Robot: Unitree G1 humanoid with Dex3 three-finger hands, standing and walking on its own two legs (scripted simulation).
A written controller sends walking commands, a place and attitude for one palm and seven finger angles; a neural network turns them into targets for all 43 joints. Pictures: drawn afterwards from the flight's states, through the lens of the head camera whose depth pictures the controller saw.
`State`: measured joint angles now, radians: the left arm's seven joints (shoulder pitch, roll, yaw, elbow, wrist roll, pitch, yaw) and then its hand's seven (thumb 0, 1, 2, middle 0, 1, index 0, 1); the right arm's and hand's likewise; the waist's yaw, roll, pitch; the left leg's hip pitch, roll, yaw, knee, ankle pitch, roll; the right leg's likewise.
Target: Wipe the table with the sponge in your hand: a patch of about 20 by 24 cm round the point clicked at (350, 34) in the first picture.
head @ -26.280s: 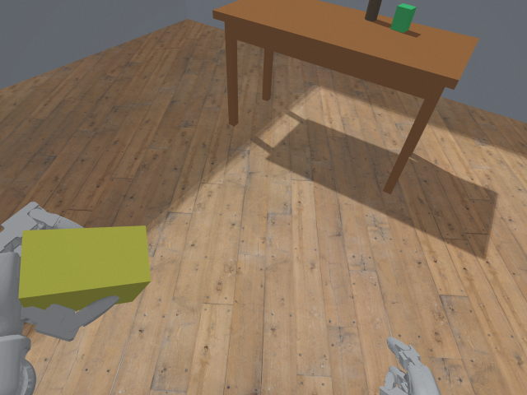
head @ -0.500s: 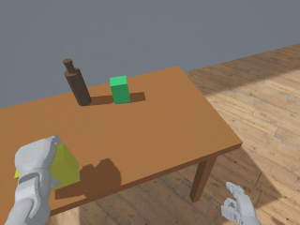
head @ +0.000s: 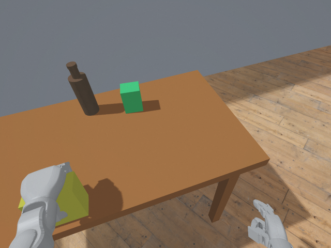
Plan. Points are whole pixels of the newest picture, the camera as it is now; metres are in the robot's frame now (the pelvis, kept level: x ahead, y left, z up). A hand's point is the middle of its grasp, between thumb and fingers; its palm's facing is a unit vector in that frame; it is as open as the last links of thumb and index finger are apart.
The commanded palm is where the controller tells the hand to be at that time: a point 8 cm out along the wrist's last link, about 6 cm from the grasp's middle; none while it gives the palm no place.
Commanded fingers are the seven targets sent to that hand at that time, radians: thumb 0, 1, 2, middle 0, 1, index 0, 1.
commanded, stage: lower the sponge onto the table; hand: left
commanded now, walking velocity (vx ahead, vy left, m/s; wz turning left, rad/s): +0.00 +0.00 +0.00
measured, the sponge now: (61, 204) +0.20 +0.32 -0.03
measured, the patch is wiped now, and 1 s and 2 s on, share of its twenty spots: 0.00 0.20 0.30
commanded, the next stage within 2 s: wipe forward along the first lane in 0.26 s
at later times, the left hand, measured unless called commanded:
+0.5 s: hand (56, 192) +0.22 +0.32 +0.00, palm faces -0.09 -0.07 -0.99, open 10.0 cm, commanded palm +0.21 +0.32 +0.05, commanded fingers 0.00 0.10 1.30 -1.20 -1.60 -1.20 -1.60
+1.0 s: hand (59, 172) +0.27 +0.34 +0.00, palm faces -0.13 -0.01 -0.99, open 10.0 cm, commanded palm +0.25 +0.34 +0.03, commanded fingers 0.00 0.10 1.30 -1.20 -1.60 -1.20 -1.60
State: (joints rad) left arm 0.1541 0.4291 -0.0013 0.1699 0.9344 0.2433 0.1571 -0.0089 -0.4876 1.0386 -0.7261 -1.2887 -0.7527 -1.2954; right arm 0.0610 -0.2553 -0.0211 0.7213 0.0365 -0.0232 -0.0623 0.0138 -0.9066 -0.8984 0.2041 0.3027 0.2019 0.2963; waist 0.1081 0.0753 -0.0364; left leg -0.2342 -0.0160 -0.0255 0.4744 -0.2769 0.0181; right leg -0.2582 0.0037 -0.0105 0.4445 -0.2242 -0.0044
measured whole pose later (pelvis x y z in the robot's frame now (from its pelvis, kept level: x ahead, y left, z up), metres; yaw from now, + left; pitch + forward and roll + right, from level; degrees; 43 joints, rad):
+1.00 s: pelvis -0.01 -0.01 -0.01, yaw +0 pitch +8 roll -1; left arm -0.16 0.50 0.05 0.53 0.98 0.17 0.21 0.00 -0.49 1.05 -0.73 -1.30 -0.75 -1.31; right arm 0.16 -0.28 -0.04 0.74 0.06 0.03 -0.07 0.01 -0.91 -0.90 0.20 0.30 0.20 0.30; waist 0.06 0.06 -0.08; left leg -0.45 -0.01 -0.04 0.61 -0.31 0.01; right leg -0.47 0.01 -0.02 0.58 -0.26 -0.01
